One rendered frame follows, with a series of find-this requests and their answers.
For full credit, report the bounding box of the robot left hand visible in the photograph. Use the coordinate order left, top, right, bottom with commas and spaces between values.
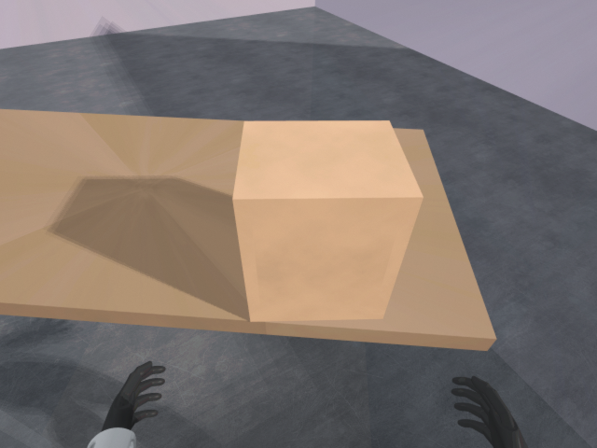
101, 361, 166, 432

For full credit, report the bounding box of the carton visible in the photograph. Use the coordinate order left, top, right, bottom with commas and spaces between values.
232, 120, 423, 322

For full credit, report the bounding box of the robot right hand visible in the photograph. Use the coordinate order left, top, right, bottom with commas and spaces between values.
451, 376, 528, 448

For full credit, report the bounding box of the table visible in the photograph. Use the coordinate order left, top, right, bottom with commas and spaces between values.
0, 109, 496, 351

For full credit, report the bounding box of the robot left forearm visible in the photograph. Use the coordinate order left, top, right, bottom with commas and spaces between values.
87, 427, 136, 448

